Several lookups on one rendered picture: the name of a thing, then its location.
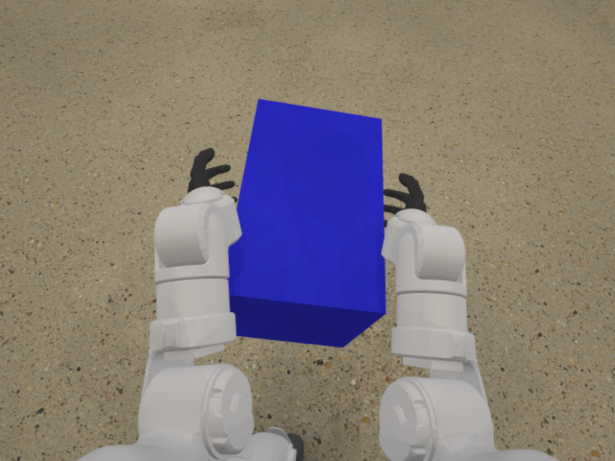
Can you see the robot left thigh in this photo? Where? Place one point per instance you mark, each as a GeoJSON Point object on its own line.
{"type": "Point", "coordinates": [264, 446]}

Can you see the right robot upper arm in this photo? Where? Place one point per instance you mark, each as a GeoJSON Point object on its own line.
{"type": "Point", "coordinates": [439, 419]}

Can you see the robot right forearm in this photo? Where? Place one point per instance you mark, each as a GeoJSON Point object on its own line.
{"type": "Point", "coordinates": [431, 329]}

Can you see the robot left forearm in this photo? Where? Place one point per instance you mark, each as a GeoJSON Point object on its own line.
{"type": "Point", "coordinates": [191, 272]}

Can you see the robot left shin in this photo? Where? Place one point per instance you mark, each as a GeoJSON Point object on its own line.
{"type": "Point", "coordinates": [278, 431]}

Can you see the carton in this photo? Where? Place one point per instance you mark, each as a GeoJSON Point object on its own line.
{"type": "Point", "coordinates": [308, 266]}

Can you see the left robot hand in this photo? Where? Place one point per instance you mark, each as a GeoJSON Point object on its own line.
{"type": "Point", "coordinates": [200, 177]}

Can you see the right robot hand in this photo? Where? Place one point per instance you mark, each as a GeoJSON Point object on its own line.
{"type": "Point", "coordinates": [415, 198]}

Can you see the left robot upper arm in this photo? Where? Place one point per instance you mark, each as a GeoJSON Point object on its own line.
{"type": "Point", "coordinates": [189, 413]}

